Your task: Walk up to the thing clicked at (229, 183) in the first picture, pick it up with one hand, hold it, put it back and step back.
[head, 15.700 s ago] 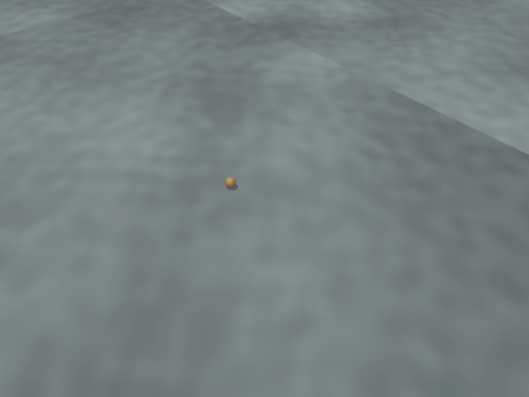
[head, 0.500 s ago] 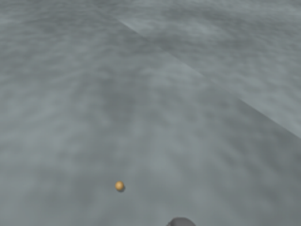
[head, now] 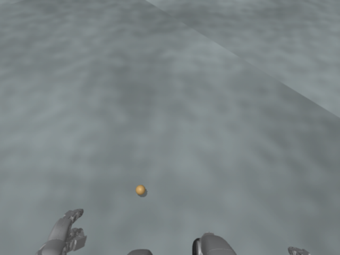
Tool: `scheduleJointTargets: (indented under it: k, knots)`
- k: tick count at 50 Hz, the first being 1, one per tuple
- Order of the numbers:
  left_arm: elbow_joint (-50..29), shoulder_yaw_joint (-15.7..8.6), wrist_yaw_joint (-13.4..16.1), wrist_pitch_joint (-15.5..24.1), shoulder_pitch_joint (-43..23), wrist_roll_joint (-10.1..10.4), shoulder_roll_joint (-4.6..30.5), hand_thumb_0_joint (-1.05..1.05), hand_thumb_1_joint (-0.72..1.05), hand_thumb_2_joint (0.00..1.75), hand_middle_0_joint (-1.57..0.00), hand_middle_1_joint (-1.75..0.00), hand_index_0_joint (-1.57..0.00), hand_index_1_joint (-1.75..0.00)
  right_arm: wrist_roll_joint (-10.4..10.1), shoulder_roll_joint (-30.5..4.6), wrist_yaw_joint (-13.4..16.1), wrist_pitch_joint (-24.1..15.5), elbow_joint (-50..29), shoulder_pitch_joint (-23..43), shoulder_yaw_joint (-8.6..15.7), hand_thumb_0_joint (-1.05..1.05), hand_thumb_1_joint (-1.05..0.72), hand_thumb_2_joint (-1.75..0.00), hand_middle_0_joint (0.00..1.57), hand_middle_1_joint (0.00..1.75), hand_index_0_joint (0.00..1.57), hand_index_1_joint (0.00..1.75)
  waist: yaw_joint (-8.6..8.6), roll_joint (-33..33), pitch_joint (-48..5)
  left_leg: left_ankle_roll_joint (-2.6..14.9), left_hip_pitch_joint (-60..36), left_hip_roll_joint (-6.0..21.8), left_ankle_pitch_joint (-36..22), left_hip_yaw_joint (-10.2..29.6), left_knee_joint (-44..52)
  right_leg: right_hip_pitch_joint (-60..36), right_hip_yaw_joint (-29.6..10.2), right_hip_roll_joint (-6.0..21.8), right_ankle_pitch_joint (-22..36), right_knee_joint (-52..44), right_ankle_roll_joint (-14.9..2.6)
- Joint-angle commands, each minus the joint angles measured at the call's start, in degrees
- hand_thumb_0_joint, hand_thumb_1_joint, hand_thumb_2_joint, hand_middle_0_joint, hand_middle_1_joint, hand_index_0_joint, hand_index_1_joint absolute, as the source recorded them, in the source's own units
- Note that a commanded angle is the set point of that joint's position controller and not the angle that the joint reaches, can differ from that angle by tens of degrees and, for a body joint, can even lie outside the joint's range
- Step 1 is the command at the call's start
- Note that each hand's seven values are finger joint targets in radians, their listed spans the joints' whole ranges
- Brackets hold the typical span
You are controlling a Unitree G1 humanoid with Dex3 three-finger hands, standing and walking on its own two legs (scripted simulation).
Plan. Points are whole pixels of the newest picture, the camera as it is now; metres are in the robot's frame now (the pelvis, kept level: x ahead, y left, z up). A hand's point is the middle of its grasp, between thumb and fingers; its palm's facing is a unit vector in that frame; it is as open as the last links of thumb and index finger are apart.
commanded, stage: walk up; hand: left
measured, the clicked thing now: (140, 189) +0.50 +0.20 -0.72
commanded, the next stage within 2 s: none
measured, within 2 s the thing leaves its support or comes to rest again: neither
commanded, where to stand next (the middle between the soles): +0.12 -0.03 m, yaw -1 degrees
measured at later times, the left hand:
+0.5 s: hand out of the picture +0.04 +0.26 -0.11, palm faces -0.05 -0.90 -0.42, open 7.4 cm
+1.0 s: hand out of the picture +0.01 +0.24 -0.13, palm faces -0.04 -0.92 -0.38, open 7.4 cm
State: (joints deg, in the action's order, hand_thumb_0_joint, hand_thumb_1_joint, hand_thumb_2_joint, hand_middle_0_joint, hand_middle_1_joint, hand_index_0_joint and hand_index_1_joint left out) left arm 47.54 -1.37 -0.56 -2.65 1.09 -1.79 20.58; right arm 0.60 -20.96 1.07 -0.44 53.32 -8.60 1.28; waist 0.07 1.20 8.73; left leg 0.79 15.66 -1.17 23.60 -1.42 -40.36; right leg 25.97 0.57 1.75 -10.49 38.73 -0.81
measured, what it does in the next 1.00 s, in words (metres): steps on the spot: right foot, then left foot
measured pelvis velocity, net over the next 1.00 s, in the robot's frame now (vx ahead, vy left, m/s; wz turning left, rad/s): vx -0.02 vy -0.03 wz -0.07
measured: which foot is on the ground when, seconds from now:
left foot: down 0.00-0.30, up 0.32-0.60, down 0.62-0.92, up 0.94-1.00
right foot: down 0.00-0.04, up 0.06-0.26, down 0.28-0.62, up 0.64-0.88, down 0.90-1.00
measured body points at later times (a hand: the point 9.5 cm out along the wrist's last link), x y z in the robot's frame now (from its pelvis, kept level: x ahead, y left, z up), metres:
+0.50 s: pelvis +0.02 -0.02 +0.02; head +0.04 -0.03 +0.47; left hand +0.04 +0.31 -0.08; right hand +0.08 -0.35 -0.10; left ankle +0.10 +0.12 -0.67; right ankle -0.02 -0.14 -0.71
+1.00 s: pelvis -0.02 -0.03 +0.01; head +0.00 -0.03 +0.46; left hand +0.02 +0.29 -0.10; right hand +0.09 -0.35 -0.10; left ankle +0.12 +0.12 -0.66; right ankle -0.06 -0.14 -0.71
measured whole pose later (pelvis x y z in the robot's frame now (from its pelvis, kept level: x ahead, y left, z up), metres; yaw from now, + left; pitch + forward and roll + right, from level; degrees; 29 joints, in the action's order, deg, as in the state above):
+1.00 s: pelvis -0.02 -0.03 +0.01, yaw -4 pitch -3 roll +1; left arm 51.5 -4.2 -1.4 0.7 19.1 -2.7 20.9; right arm 1.6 -23.1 -1.0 2.5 50.5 -8.5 4.3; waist -3.4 -0.6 5.2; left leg -0.6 34.7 -2.1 19.3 6.7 -56.2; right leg 10.7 0.1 0.2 -28.3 38.5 -1.5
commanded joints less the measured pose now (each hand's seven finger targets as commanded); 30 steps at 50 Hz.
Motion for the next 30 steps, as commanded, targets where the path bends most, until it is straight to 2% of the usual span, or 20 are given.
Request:
scheduleJointTargets:
  k: [1, 2, 3, 4, 5, 7, 10, 12, 13, 14, 15, 16, 17, 18, 21, 24, 25, 27, 29, 30]
  knots:
    - [-1.65, -3.51, 0.77, 0.03, 1.22, 1.62, 10.64, 0.0, 0.9, 0.9, -0.2, -0.3, -0.2, -0.3, 1.81, -20.09, 0.65, -1.32, -2.37, -0.7, 5.31, 0.0, -0.9, -0.9, 0.2, 0.3, 0.2, 0.3, -0.27, -13.03, -6.14, 8.71, 2.31, 21.16, -5.71, 28.9, 25.2, 3.67, -4.34, -3.17, -16.47, 6.47, -0.82]
    - [-0.97, -5.12, 1.35, 0.02, -0.55, 0.79, 13.84, 0.0, 0.9, 0.9, -0.2, -0.3, -0.2, -0.3, 1.32, -21.79, 0.41, -1.67, -3.4, 2.02, 5.97, 0.0, -0.9, -0.9, 0.2, 0.3, 0.2, 0.3, 0.83, -12.19, -3.81, 14.99, 8.61, 26.4, -12.18, 32.8, 25.6, -0.72, -8.6, -2.41, -21.69, 17.0, -0.23]
    - [-0.58, -5.04, 1.17, -0.09, -0.64, 0.92, 13.38, 0.0, 0.9, 0.9, -0.2, -0.3, -0.2, -0.3, 1.66, -18.78, 0.74, -2.35, -3.33, 2.29, 5.4, 0.0, -0.9, -0.9, 0.2, 0.3, 0.2, 0.3, -0.34, -5.49, -3.28, 14.88, 6.56, 23.31, -23.62, 26.5, 21.49, -0.72, -11.07, -3.28, -20.18, 21.45, -0.54]
    - [0.46, -4.94, 0.96, -0.09, 1.56, 1.61, 11.99, 0.0, 0.9, 0.9, -0.2, -0.3, -0.2, -0.3, 1.61, -16.47, 1.11, -2.79, -2.91, 3.09, 4.39, 0.0, -0.9, -0.9, 0.2, 0.3, 0.2, 0.3, -2.09, -3.12, -5.24, 12.49, 2.22, 18.67, -31.25, 18.93, 17.8, -0.49, -12.42, -4.09, -17.58, 22.62, -0.77]
    - [1.37, -4.7, 0.79, 0.42, 3.75, 2.16, 11.54, 0.0, 0.9, 0.9, -0.2, -0.3, -0.2, -0.3, 1.42, -15.09, 1.15, -3.23, -3.0, 3.08, 3.96, 0.0, -0.9, -0.9, 0.2, 0.3, 0.2, 0.3, -2.7, -4.34, -7.85, 10.44, -2.12, 16.25, -32.64, 14.48, 16.19, -0.54, -10.77, -3.86, -15.97, 20.87, -0.9]
    - [2.81, -3.93, -0.15, 1.77, 5.05, 1.67, 11.29, 0.0, 0.9, 0.9, -0.2, -0.3, -0.2, -0.3, 1.57, -14.11, 0.34, -3.5, -2.48, 1.48, 4.16, 0.0, -0.9, -0.9, 0.2, 0.3, 0.2, 0.3, -0.78, -9.23, -11.8, 8.06, -8.64, 12.75, -17.74, 10.68, 17.01, -2.98, -5.65, -2.55, -14.98, 8.55, -0.07]
    - [1.76, -4.31, -1.04, 3.76, 3.23, 0.11, 13.43, 0.0, 0.9, 0.9, -0.2, -0.3, -0.2, -0.3, 2.65, -18.42, -1.43, -1.93, -2.95, -4.26, 6.18, 0.0, -0.9, -0.9, 0.2, 0.3, 0.2, 0.3, 3.53, -14.66, -7.64, 11.76, -9.69, 14.69, 9.03, 15.82, 21.65, -1.77, 0.29, -3.45, -21.69, 2.21, 0.51]
    - [2.84, -4.48, -1.09, 5.15, 7.23, -0.07, 13.44, 0.0, 0.9, 0.9, -0.2, -0.3, -0.2, -0.3, 2.39, -18.39, -2.49, -1.13, -4.09, -5.16, 6.59, 0.0, -0.9, -0.9, 0.2, 0.3, 0.2, 0.3, 2.19, -12.43, -5.8, 12.25, -9.86, 14.25, 10.97, 14.66, 19.15, -5.4, 1.51, -3.18, -18.85, -9.03, -0.83]
    - [4.59, -4.61, -0.77, 5.9, 11.78, 0.04, 12.68, 0.0, 0.9, 0.9, -0.2, -0.3, -0.2, -0.3, 2.1, -17.44, -2.86, -0.66, -4.92, -3.38, 6.43, 0.0, -0.9, -0.9, 0.2, 0.3, 0.2, 0.3, -0.51, -10.63, -5.99, 10.22, -6.11, 12.29, 5.21, 10.76, 13.56, -13.82, 2.99, -3.81, -12.76, -18.52, -1.64]
    - [6.38, -5.62, -0.1, 6.75, 18.01, -0.24, 14.48, 0.0, 0.9, 0.9, -0.2, -0.3, -0.2, -0.3, 1.78, -14.12, -2.88, -0.45, -6.16, -2.28, 5.23, 0.0, -0.9, -0.9, 0.2, 0.3, 0.2, 0.3, -3.72, -4.03, -7.16, 7.25, 4.91, 8.86, -0.05, 6.71, 2.92, -28.62, -2.26, -1.47, -9.51, -22.06, -2.66]
    - [6.55, -6.95, 0.52, 7.4, 21.63, -0.75, 20.69, 0.0, 0.9, 0.9, -0.2, -0.3, -0.2, -0.3, 0.78, -9.54, -3.18, -0.78, -9.3, 0.39, 3.65, 0.0, -0.9, -0.9, 0.2, 0.3, 0.2, 0.3, -5.81, 11.86, -6.94, 2.56, 24.47, -0.62, 6.52, 0.01, -13.8, -36.21, -31.1, 12.73, -19.85, -25.76, -8.17]
    - [4.9, -7.07, 0.42, 7.31, 20.19, -0.49, 22.99, 0.0, 0.9, 0.9, -0.2, -0.3, -0.2, -0.3, 1.41, -13.13, -2.41, -0.89, -10.26, 4.55, 4.64, 0.0, -0.9, -0.9, 0.2, 0.3, 0.2, 0.3, -6.2, 5.72, -0.1, 1.7, 28.07, 1.82, 8.39, 7.75, -16.38, -26.75, -41.34, 22.08, -24.59, -29.16, -15.21]
    - [3.44, -6.9, 0.23, 7.58, 18.15, 0.41, 21.49, 0.0, 0.9, 0.9, -0.2, -0.3, -0.2, -0.3, 0.6, -15.0, -2.43, -1.39, -9.14, 1.61, 5.07, 0.0, -0.9, -0.9, 0.2, 0.3, 0.2, 0.3, -4.5, -0.08, 1.36, 1.71, 27.14, 2.77, 5.28, 10.45, -17.68, -26.7, -35.81, 21.08, -20.55, -27.93, -16.03]
    - [3.22, -6.39, 0.37, 7.91, 16.84, 0.9, 19.88, 0.0, 0.9, 0.9, -0.2, -0.3, -0.2, -0.3, 0.46, -14.76, -2.78, -1.69, -8.25, -0.27, 5.2, 0.0, -0.9, -0.9, 0.2, 0.3, 0.2, 0.3, -3.12, -1.22, 1.15, 1.54, 26.9, 3.26, 2.67, 10.79, -17.29, -27.52, -29.15, 18.06, -14.59, -25.96, -14.34]
    - [2.1, -5.49, 0.43, 8.56, 17.3, 1.19, 17.46, 0.0, 0.9, 0.9, -0.2, -0.3, -0.2, -0.3, 0.63, -13.97, -3.52, -1.93, -6.92, -4.7, 5.58, 0.0, -0.9, -0.9, 0.2, 0.3, 0.2, 0.3, -1.4, 3.41, -1.65, 0.15, 18.94, 3.67, -2.34, 8.33, -12.44, -23.52, -16.53, 13.22, -1.25, -24.73, -11.53]
    - [1.15, -4.0, 0.97, 7.39, 13.82, 0.8, 14.38, 0.0, 0.9, 0.9, -0.2, -0.3, -0.2, -0.3, -0.3, -9.89, -2.7, -1.61, -5.53, -4.03, 4.03, 0.0, -0.9, -0.9, 0.2, 0.3, 0.2, 0.3, -0.4, 7.69, -2.45, -0.98, 5.61, 3.0, -6.88, 4.05, -0.89, -13.9, -4.06, 9.37, 29.62, -16.43, -8.86]
    - [0.87, -3.75, 1.21, 6.54, 13.03, 1.22, 14.29, 0.0, 0.9, 0.9, -0.2, -0.3, -0.2, -0.3, -0.83, -9.69, -2.26, -1.74, -5.07, -3.54, 3.93, 0.0, -0.9, -0.9, 0.2, 0.3, 0.2, 0.3, -0.81, 9.95, -3.32, -1.17, 2.81, 1.83, -10.56, 1.38, -0.13, -12.66, -3.04, 8.84, 35.1, -14.07, -8.37]
    - [-0.74, -3.62, 1.45, 4.26, 11.72, 1.88, 14.41, 0.0, 0.9, 0.9, -0.2, -0.3, -0.2, -0.3, -1.05, -10.09, -1.03, -1.54, -4.06, -4.35, 3.73, 0.0, -0.9, -0.9, 0.2, 0.3, 0.2, 0.3, -0.05, 10.55, -4.93, -0.46, -1.08, -0.72, -17.59, -2.08, 4.69, -12.01, -2.58, 6.81, 35.43, -6.97, -6.76]
    - [-2.26, -3.4, 1.76, 2.14, 9.98, 2.61, 13.68, 0.0, 0.9, 0.9, -0.2, -0.3, -0.2, -0.3, -0.64, -12.0, -0.08, -1.17, -3.22, -6.89, 4.33, 0.0, -0.9, -0.9, 0.2, 0.3, 0.2, 0.3, 2.05, 6.33, -5.95, 0.67, -6.68, -1.3, -29.81, -2.27, 10.49, -7.82, -1.72, 3.55, 22.8, 1.75, -3.72]
    - [-2.46, -2.96, 1.87, 1.47, 11.84, 3.11, 12.44, 0.0, 0.9, 0.9, -0.2, -0.3, -0.2, -0.3, -0.33, -15.13, 0.32, -1.11, -3.62, -7.31, 5.14, 0.0, -0.9, -0.9, 0.2, 0.3, 0.2, 0.3, 2.12, 1.16, -8.0, 2.35, -10.75, 3.97, -47.42, 2.0, 9.64, -4.6, -2.45, 0.8, 14.05, 5.64, -1.88]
